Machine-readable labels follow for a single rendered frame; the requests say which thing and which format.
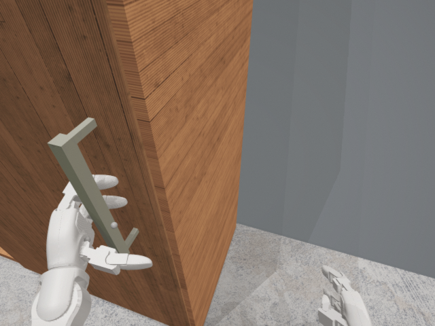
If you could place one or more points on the robot left hand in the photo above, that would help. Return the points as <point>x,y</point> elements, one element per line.
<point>68,227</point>

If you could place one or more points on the robot right hand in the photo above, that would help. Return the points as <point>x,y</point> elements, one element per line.
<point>349,308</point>

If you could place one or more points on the robot left forearm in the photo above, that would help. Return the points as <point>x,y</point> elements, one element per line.
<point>63,299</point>

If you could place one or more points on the handle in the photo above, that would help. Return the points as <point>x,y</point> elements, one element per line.
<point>65,149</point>

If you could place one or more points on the wardrobe door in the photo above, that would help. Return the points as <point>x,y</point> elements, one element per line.
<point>59,65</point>

